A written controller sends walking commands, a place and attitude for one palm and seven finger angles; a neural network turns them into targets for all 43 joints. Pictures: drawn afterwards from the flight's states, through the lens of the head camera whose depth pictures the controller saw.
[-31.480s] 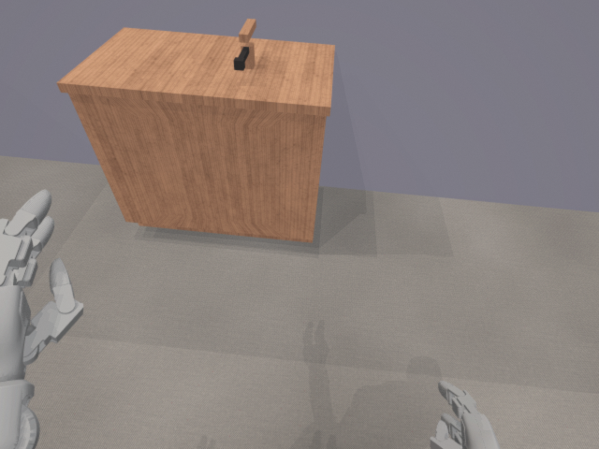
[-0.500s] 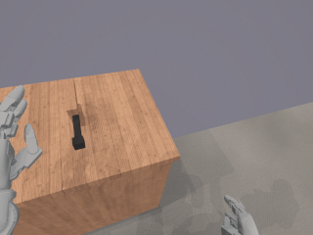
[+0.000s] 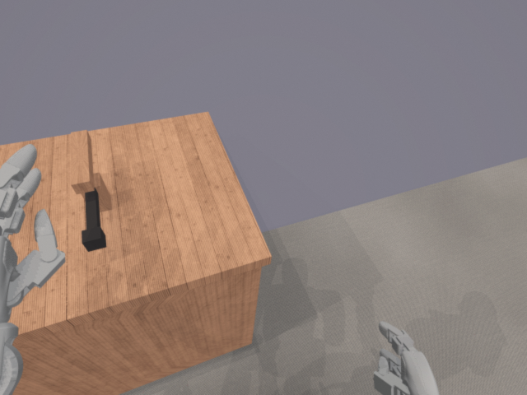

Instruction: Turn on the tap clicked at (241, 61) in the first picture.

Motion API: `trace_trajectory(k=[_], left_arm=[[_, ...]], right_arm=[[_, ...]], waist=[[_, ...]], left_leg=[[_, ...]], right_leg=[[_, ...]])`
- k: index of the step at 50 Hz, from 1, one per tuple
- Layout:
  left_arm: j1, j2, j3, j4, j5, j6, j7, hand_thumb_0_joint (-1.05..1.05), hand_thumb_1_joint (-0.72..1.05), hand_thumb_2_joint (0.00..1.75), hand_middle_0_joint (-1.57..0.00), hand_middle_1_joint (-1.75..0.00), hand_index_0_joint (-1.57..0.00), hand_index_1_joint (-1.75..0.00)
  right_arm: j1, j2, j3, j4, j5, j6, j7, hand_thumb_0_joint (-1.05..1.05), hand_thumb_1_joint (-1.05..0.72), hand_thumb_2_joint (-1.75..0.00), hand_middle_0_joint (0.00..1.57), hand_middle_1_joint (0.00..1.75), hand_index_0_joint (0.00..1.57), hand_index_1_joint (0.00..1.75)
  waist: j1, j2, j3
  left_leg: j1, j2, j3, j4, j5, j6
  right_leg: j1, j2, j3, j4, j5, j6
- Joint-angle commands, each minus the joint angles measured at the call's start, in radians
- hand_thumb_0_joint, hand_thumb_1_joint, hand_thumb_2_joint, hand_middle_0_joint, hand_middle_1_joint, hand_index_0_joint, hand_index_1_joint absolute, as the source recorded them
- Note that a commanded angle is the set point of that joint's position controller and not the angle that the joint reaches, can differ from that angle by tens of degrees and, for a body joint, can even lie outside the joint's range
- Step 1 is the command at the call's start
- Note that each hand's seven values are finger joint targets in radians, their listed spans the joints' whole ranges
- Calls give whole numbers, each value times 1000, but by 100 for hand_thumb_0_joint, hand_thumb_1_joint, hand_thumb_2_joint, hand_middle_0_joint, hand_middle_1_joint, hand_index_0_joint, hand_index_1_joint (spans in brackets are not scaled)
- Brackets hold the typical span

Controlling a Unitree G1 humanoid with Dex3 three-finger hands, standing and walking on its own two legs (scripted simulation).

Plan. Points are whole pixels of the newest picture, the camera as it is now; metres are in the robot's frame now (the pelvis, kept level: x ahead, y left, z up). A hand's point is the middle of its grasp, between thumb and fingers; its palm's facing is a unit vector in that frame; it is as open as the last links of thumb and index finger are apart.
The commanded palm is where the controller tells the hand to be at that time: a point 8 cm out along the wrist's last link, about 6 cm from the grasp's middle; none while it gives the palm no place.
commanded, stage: shuffle to correct the standing spot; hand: left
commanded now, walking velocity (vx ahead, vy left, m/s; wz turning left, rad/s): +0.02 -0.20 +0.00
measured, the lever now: (94, 239) +0.33 +0.31 +0.01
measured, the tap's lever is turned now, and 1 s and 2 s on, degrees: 0 0 0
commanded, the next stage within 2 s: come to a stop and stand still in 0.28 s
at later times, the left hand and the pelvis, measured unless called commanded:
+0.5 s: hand (105, 247) +0.23 +0.21 +0.16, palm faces +0.35 -0.85 -0.40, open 7.5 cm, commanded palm +0.17 +0.25 +0.18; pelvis +0.02 -0.04 -0.01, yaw +2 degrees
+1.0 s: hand (19, 267) +0.20 +0.29 +0.16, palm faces +0.40 -0.84 -0.36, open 7.5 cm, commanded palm +0.15 +0.31 +0.18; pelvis -0.01 +0.03 +0.00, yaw +0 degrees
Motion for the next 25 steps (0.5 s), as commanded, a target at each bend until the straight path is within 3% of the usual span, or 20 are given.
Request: trace_trajectory(k=[1,5,8,10,12,15,18,19,22,24,25], left_arm=[[-84,166,102,-196,-15,-49,17,0,90,90,-20,-30,-20,-30],[-73,172,101,-201,-23,-38,24,0,90,90,-20,-30,-20,-30],[-39,184,114,-226,-32,-28,30,0,90,90,-20,-30,-20,-30],[-30,191,122,-250,-36,-30,34,0,90,90,-20,-30,-20,-30],[-24,190,121,-263,-38,-32,34,0,90,90,-20,-30,-20,-30],[-7,210,142,-265,-35,-39,32,0,90,90,-20,-30,-20,-30],[15,201,138,-237,-33,-33,21,0,90,90,-20,-30,-20,-30],[19,198,137,-234,-34,-33,19,0,90,90,-20,-30,-20,-30],[50,175,128,-199,-35,-29,27,0,90,90,-20,-30,-20,-30],[53,179,132,-212,-37,-39,41,0,90,90,-20,-30,-20,-30],[53,183,132,-226,-35,-43,47,0,90,90,-20,-30,-20,-30]], right_arm=[[-82,-144,-65,-156,5,-52,-25,0,-90,-90,20,30,20,30],[-71,-140,-61,-154,6,-51,-28,0,-90,-90,20,30,20,30],[-66,-137,-62,-153,9,-50,-33,0,-90,-90,20,30,20,30],[-65,-142,-63,-149,10,-52,-33,0,-90,-90,20,30,20,30],[-71,-140,-61,-144,6,-51,-37,0,-90,-90,20,30,20,30],[-68,-153,-70,-146,3,-47,-40,0,-90,-90,20,30,20,30],[-61,-153,-75,-150,6,-41,-37,0,-90,-90,20,30,20,30],[-60,-155,-77,-150,7,-37,-34,0,-90,-90,20,30,20,30],[-58,-144,-68,-149,13,-31,-26,0,-90,-90,20,30,20,30],[-65,-135,-59,-148,19,-31,-23,0,-90,-90,20,30,20,30],[-73,-131,-53,-146,18,-31,-23,0,-90,-90,20,30,20,30]], waist=[[-16,75,-123],[-20,22,-137],[-26,5,-146],[-27,17,-160],[-31,62,-166],[-25,111,-187],[-25,88,-198],[-24,90,-205],[-31,19,-209],[-29,-17,-195],[-25,-5,-178]], left_leg=[[-35,109,-90,-83,30,14],[-35,51,-52,-16,-46,19],[-12,35,-26,41,-18,14],[-9,39,-26,40,30,11],[10,64,-41,4,104,11],[3,121,-78,-17,263,23],[2,151,-99,5,408,22],[-9,146,-87,25,393,21],[-49,59,-29,94,194,4],[-62,17,-30,99,60,-2],[-55,14,-34,79,31,2]], right_leg=[[31,-112,142,-67,38,7],[10,-161,194,-149,-117,-5],[-13,-193,213,-174,-113,-20],[8,-200,205,-155,-44,-23],[18,-181,159,-101,38,-18],[81,-140,103,-17,220,24],[120,-123,75,24,333,38],[133,-132,83,17,344,40],[153,-198,169,-46,372,30],[131,-248,228,-109,288,23],[105,-254,242,-136,210,23]])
